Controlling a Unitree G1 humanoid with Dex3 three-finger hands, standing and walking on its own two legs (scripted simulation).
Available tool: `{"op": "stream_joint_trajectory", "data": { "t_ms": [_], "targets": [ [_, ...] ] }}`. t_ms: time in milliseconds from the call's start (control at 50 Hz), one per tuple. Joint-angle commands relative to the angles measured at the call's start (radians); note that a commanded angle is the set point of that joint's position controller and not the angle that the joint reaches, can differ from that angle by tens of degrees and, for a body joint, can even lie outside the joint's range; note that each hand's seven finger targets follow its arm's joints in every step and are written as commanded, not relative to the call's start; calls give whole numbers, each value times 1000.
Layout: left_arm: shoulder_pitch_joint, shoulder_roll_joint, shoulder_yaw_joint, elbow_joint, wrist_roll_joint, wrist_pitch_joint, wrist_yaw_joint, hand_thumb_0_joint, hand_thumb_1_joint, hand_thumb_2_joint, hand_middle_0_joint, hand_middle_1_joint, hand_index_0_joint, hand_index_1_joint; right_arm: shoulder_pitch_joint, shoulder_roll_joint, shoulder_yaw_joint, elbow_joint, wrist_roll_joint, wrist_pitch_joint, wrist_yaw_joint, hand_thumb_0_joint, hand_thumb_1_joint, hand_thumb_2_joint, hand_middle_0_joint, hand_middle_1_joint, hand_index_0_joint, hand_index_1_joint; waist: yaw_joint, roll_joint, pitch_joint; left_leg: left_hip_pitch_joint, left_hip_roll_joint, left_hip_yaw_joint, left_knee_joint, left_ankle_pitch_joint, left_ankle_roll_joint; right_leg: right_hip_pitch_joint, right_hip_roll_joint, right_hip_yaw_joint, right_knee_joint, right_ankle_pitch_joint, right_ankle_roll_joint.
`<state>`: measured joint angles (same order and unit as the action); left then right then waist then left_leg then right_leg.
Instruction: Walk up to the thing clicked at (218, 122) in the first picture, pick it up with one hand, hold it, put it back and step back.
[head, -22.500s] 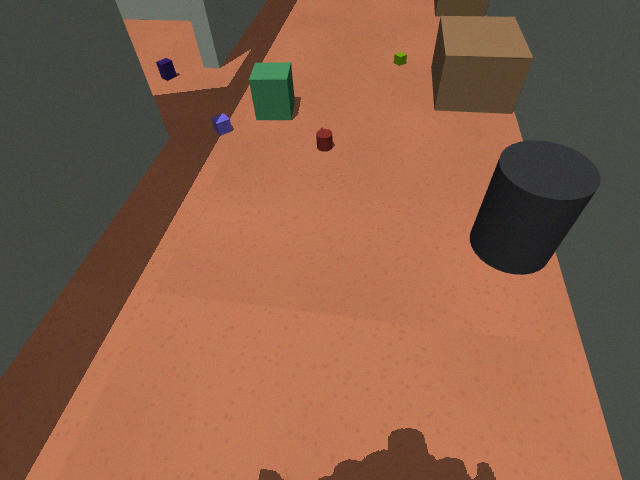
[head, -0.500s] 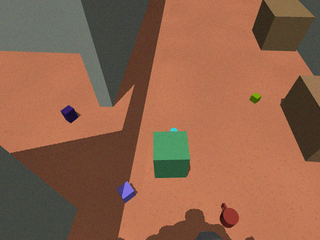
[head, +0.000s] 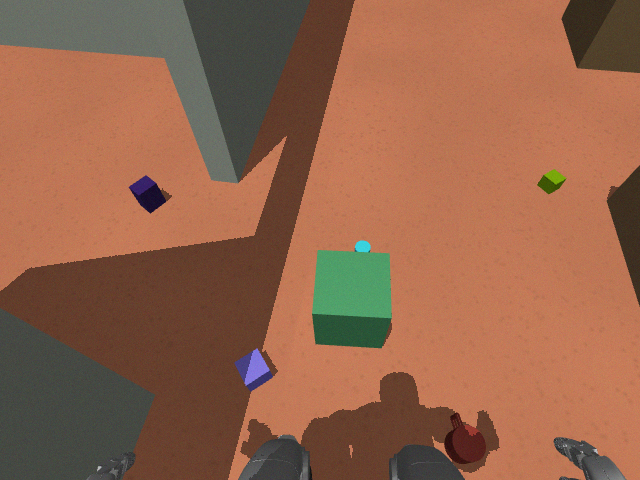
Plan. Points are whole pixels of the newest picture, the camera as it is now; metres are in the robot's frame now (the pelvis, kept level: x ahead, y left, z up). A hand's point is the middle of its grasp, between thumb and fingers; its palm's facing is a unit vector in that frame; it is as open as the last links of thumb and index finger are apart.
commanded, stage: walk up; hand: left
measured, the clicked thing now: (254, 370) +0.42 +0.25 -0.71
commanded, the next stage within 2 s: stand in 1.56 s
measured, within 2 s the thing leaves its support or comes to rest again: neither
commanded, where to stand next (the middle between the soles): +0.03 +0.01 m, yaw +0 degrees
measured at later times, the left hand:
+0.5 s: hand out of the picture +0.09 +0.28 -0.14, palm faces -0.02 -0.91 -0.41, open 7.4 cm
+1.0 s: hand out of the picture +0.05 +0.27 -0.12, palm faces +0.02 -0.94 -0.35, open 7.4 cm
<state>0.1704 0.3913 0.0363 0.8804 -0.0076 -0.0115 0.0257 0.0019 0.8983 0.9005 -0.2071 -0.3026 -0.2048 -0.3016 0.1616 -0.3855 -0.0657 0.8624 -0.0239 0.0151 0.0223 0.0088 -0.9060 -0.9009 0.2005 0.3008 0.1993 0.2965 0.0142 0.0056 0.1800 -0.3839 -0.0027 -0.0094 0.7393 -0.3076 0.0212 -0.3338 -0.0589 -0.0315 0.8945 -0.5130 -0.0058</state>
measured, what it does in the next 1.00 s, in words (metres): stands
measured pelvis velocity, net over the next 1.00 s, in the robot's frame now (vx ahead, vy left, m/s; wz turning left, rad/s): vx -0.02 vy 0.01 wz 0.01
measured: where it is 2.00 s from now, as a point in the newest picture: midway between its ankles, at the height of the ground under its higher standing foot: outside the picture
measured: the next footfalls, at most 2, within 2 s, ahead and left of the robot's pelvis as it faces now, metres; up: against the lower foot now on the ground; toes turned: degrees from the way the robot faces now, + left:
none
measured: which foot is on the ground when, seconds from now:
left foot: down 0.00-1.00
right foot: down 0.00-1.00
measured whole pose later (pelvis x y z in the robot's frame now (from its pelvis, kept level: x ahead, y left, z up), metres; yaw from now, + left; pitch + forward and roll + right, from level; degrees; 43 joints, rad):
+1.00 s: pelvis -0.02 +0.01 +0.03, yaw +0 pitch -3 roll +0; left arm 0.10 0.36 0.02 1.14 0.01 -0.01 -0.02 0.00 0.90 0.90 -0.20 -0.30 -0.20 -0.30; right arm 0.07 -0.36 -0.01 1.11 0.00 0.00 0.02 0.01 -0.91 -0.90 0.20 0.30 0.20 0.30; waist 0.01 0.01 0.06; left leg -0.17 0.04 -0.05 0.40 -0.18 -0.04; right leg -0.16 -0.04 0.00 0.39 -0.18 0.04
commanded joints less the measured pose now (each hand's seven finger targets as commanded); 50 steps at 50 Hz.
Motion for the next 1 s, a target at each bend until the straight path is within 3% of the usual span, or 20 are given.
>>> {"op": "stream_joint_trajectory", "data": {
  "t_ms": [0,40,120,160,180,200,220,240,280,340,380,400,420,440,460,480,520,540,700,980],
  "targets": [
    [33,206,55,-50,-7,-3,16,0,900,900,-200,-300,-200,-300,23,-250,-60,-74,13,-21,-25,0,-900,-900,200,300,200,300,-20,106,-240,155,273,-337,-258,529,245,-46,29,93,142,-141,-28],
    [71,202,55,-26,-10,-3,13,0,900,900,-200,-300,-200,-300,-22,-249,-53,-91,12,-21,-32,0,-900,-900,200,300,200,300,-3,135,-234,151,231,-252,-227,509,199,-53,24,62,88,-39,-29],
    [72,171,49,-3,-1,-23,17,0,900,900,-200,-300,-200,-300,-30,-237,-38,-85,10,-8,-26,0,-900,-900,200,300,200,300,0,136,-278,187,212,-202,-127,608,181,75,46,-2,-252,120,-2],
    [73,210,58,10,18,-42,22,0,900,900,-200,-300,-200,-300,-43,-208,-29,-80,29,3,-20,0,-900,-900,200,300,200,300,18,65,-290,103,167,-163,-36,473,101,214,15,80,-435,372,-25],
    [57,261,67,-2,33,-50,26,0,900,900,-200,-300,-200,-300,-63,-177,-17,-90,39,2,-17,0,-900,-900,200,300,200,300,22,-33,-274,-15,98,-119,36,361,38,252,-119,271,-447,479,-87],
    [17,302,72,-15,35,-53,26,0,900,900,-200,-300,-200,-300,-64,-155,-8,-88,34,6,-17,0,-900,-900,200,300,200,300,6,-95,-205,-94,4,-65,80,35,-2,207,-274,431,-505,534,-174],
    [-36,364,79,-28,33,-49,21,0,900,900,-200,-300,-200,-300,-64,-204,-31,-79,25,17,-28,0,-900,-900,200,300,200,300,5,-175,-203,-25,16,-69,203,-283,2,78,-379,486,-483,612,-292],
    [-60,333,77,-32,34,-48,19,0,900,900,-200,-300,-200,-300,-50,-219,-38,-63,19,19,-27,0,-900,-900,200,300,200,300,-15,-157,-162,-3,41,-104,245,-290,0,29,-363,465,-459,632,-300],
    [-72,276,63,-41,31,-50,16,0,900,900,-200,-300,-200,-300,-52,-210,-38,-45,31,9,-15,0,-900,-900,200,300,200,300,-18,-129,-139,-9,9,-92,194,-256,5,61,-241,268,-418,663,-226],
    [-67,254,53,-29,38,-50,10,0,900,900,-200,-300,-200,-300,-42,-167,-23,-26,34,-12,-11,0,-900,-900,200,300,200,300,-16,-189,-198,60,16,-14,-40,-121,-3,133,-152,175,-350,716,-146],
    [-81,249,49,-31,23,-33,2,0,900,900,-200,-300,-200,-300,15,-165,-22,14,26,-30,-18,0,-900,-900,200,300,200,300,-37,-164,-247,193,7,21,-279,124,-15,139,-104,111,-253,675,-94],
    [-87,221,44,-40,17,-25,-1,0,900,900,-200,-300,-200,-300,30,-189,-32,30,14,-38,-26,0,-900,-900,200,300,200,300,-44,-128,-276,274,45,-38,-312,253,6,94,-79,88,-189,607,-60],
    [-79,176,32,-48,6,-18,-3,0,900,900,-200,-300,-200,-300,15,-231,-38,26,3,-47,-31,0,-900,-900,200,300,200,300,-26,-8,-286,320,169,-234,-322,372,49,3,-23,66,-124,448,-19],
    [-41,159,28,-27,1,-8,-5,0,900,900,-200,-300,-200,-300,-52,-271,-36,12,7,-53,-32,0,-900,-900,200,300,200,300,12,31,-280,280,287,-359,-307,317,137,-20,23,41,-167,194,1],
    [-42,195,37,9,8,-6,-1,0,900,900,-200,-300,-200,-300,-95,-295,-38,15,25,-50,-28,0,-900,-900,200,300,200,300,9,82,-267,134,303,-350,-293,260,178,121,7,55,-205,90,-11],
    [-21,199,36,32,11,-14,-3,0,900,900,-200,-300,-200,-300,-141,-263,-27,22,21,-46,-25,0,-900,-900,200,300,200,300,38,76,-243,88,240,-260,-261,266,133,184,-6,74,-315,159,-22],
    [-38,223,40,45,13,-27,-12,0,900,900,-200,-300,-200,-300,-130,-202,-4,27,28,-43,-27,0,-900,-900,200,300,200,300,12,36,-262,126,88,-76,-196,218,24,190,-70,144,-399,421,-53],
    [-65,231,38,40,7,-27,-14,0,900,900,-200,-300,-200,-300,-94,-196,2,45,26,-43,-27,0,-900,-900,200,300,200,300,-9,47,-241,130,72,-68,-215,172,7,163,-85,164,-402,424,-62],
    [-103,197,20,122,7,-12,-27,0,900,900,-200,-300,-200,-300,-142,-204,14,122,20,-44,-20,0,-900,-900,200,300,200,300,2,65,-152,111,123,-148,-406,-32,16,157,-37,108,-497,236,-34],
    [-133,183,24,205,14,-20,-31,0,900,900,-200,-300,-200,-300,-146,-182,20,194,24,-44,-17,0,-900,-900,200,300,200,300,-10,-18,-206,236,112,-97,-431,133,-8,191,-68,112,-610,330,-12]
  ]
}}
